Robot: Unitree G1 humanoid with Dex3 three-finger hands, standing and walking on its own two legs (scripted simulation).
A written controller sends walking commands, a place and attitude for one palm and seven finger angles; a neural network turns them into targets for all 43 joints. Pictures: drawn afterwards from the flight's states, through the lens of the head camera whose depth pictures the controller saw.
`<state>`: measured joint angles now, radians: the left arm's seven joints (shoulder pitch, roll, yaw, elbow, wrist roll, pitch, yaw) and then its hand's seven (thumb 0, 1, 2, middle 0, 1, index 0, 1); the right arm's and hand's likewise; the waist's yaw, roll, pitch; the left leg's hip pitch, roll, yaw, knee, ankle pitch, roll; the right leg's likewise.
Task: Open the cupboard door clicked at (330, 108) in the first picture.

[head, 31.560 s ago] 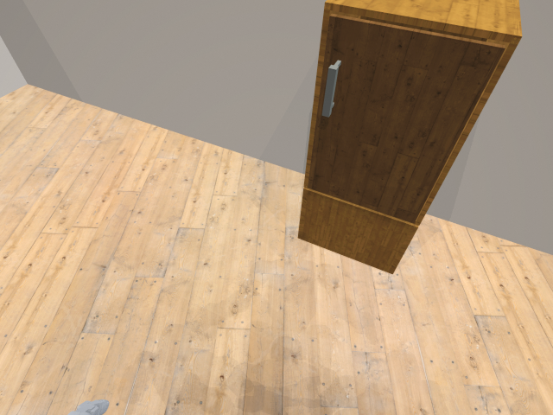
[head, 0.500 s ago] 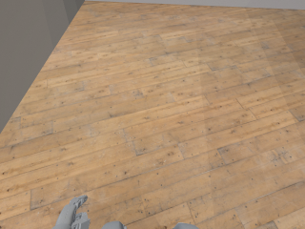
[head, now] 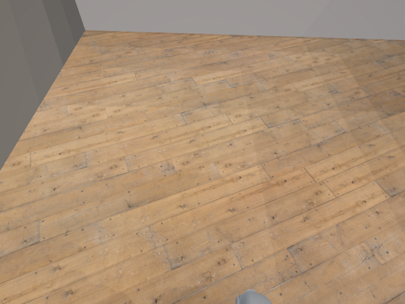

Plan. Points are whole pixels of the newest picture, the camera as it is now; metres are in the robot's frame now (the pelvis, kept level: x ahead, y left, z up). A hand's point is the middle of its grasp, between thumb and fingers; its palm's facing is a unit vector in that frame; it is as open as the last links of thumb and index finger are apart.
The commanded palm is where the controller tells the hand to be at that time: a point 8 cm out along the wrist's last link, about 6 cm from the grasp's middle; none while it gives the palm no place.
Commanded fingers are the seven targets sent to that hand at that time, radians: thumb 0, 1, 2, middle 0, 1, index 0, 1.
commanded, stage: walk to a spot facing it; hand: left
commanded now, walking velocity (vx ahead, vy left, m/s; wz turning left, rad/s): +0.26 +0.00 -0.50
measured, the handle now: out of the picture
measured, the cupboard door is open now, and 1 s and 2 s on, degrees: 42 42 42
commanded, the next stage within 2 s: turn to face it in 0.04 s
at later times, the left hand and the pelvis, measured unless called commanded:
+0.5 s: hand (157, 238) +0.30 +0.14 -0.19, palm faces +0.10 -0.98 -0.17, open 7.2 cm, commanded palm none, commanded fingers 0.00 0.90 0.90 -0.20 -0.30 -0.20 -0.30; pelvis +0.21 -0.04 -0.02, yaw +4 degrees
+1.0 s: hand (160, 243) +0.27 +0.13 -0.16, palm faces +0.38 -0.88 -0.30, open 7.4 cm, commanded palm none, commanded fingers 0.00 0.90 0.90 -0.20 -0.30 -0.20 -0.30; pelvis +0.28 -0.10 -0.01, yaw +22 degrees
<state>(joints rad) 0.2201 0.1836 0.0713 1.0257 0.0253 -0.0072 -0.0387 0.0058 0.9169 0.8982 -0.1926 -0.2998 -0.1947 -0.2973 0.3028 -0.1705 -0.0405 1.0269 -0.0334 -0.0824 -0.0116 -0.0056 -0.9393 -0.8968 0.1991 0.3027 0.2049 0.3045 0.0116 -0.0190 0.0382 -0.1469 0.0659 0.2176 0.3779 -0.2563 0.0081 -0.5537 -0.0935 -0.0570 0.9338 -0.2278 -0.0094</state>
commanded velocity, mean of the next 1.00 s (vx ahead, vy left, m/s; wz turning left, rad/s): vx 0.02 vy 0.00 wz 0.48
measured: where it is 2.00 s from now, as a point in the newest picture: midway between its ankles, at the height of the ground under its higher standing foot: (229, 274)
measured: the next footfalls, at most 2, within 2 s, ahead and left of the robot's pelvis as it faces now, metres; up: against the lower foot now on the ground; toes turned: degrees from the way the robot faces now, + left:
right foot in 0.16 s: +0.20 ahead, -0.14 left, +0.00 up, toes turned -11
left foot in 0.52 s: +0.32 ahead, +0.07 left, +0.00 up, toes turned +13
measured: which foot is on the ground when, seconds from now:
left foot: down 0.00-0.16, up 0.18-0.50, down 0.52-0.86, up 0.88-1.00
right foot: up 0.00-0.14, down 0.16-0.52, up 0.54-0.84, down 0.86-1.00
